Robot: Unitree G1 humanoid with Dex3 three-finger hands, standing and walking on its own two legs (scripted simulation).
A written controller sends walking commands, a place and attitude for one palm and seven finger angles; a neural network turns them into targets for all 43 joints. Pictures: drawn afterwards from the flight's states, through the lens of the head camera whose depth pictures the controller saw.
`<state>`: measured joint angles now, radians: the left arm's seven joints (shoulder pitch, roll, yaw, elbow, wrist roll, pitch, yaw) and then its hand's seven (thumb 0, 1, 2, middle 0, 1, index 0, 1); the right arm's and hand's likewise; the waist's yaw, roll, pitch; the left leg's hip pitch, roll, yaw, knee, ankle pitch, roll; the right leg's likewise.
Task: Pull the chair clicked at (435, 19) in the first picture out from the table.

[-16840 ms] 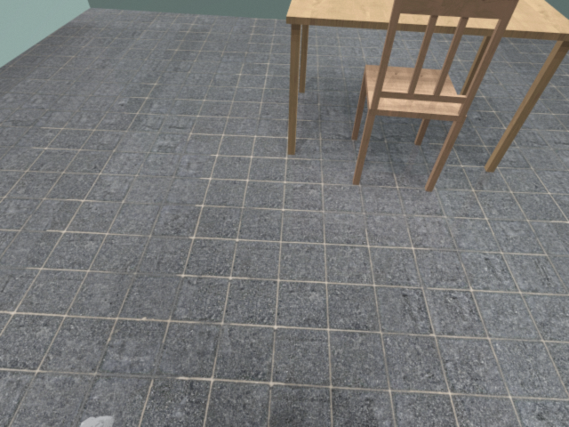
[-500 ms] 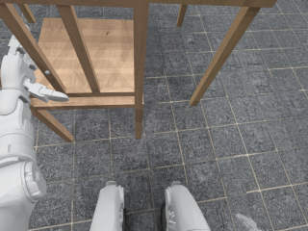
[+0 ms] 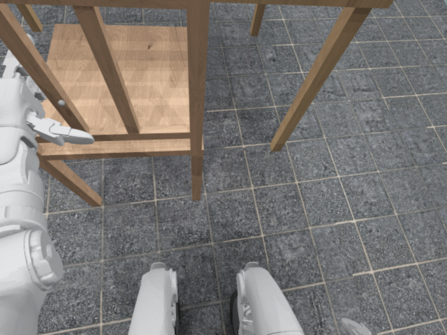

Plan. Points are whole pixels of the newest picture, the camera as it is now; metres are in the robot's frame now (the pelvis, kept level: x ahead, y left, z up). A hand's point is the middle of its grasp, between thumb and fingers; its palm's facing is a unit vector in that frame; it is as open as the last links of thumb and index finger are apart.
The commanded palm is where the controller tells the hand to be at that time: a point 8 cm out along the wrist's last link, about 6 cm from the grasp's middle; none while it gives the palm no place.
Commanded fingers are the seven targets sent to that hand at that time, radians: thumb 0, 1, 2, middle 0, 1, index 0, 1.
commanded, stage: hook a spindle and tug to test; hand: left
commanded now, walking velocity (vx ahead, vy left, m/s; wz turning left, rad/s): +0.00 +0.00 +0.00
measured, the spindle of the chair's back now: (49, 84) +0.52 +0.27 +0.05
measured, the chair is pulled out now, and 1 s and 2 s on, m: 0.00 0.00 0.03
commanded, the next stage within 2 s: step backward, pulling the chair out in 1.56 s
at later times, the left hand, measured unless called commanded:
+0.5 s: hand (64, 102) +0.49 +0.24 +0.05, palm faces +0.06 -1.00 -0.05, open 14.3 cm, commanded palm +0.47 +0.28 +0.05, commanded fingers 0.00 -0.05 0.49 -0.46 -1.34 -0.46 -1.34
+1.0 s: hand (63, 100) +0.49 +0.25 +0.05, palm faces +0.09 -1.00 -0.05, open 5.4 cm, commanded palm +0.47 +0.28 +0.05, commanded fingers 0.00 0.90 0.90 -0.50 -1.45 -0.50 -1.45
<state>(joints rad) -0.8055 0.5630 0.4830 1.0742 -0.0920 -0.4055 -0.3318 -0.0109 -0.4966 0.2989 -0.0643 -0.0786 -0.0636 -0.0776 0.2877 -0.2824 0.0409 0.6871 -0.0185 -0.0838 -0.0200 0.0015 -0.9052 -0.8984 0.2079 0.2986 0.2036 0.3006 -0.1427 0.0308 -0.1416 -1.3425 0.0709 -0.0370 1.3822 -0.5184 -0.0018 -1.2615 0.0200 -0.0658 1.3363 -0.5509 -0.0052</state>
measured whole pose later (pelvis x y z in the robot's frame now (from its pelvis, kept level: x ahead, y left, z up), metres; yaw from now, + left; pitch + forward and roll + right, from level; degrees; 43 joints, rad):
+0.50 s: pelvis +0.00 +0.01 +0.00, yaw +0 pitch +27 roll -5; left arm -0.80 0.54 0.46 1.05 -0.09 -0.41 -0.31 -0.01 -0.42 0.33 -0.30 -0.82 -0.30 -0.82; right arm 0.28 -0.28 0.04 0.68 -0.03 -0.07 -0.01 0.00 -0.91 -0.90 0.21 0.30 0.20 0.30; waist -0.15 0.03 -0.14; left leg -1.34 0.06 -0.04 1.38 -0.52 0.00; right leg -1.25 0.02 -0.07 1.32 -0.55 0.00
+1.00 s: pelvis +0.01 +0.00 +0.01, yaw +1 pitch +28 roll -4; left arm -0.78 0.53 0.43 1.04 -0.12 -0.41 -0.29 0.01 0.70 0.81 -0.46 -1.42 -0.43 -1.44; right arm 0.29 -0.28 0.02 0.70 -0.02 -0.06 -0.01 0.00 -0.91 -0.90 0.21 0.30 0.20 0.30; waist -0.13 0.03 -0.14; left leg -1.31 0.06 -0.04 1.35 -0.53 0.00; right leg -1.22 0.01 -0.07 1.30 -0.56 0.00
